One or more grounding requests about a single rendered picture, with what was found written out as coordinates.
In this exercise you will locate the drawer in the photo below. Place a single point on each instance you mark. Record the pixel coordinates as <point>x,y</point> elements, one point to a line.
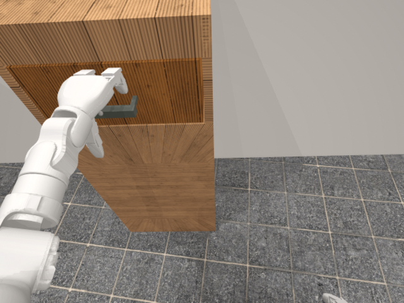
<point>168,90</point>

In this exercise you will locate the robot left hand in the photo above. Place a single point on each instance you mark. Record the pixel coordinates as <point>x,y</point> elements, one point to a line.
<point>91,93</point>

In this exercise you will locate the handle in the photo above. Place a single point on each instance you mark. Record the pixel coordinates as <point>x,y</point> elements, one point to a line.
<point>120,111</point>

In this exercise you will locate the left robot upper arm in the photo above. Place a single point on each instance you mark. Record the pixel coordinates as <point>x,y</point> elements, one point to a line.
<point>27,263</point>

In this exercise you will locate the cabinet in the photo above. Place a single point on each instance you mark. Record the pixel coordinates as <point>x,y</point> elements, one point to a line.
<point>155,177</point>

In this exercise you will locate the left robot forearm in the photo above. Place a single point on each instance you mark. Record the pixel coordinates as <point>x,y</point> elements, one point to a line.
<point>35,201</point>

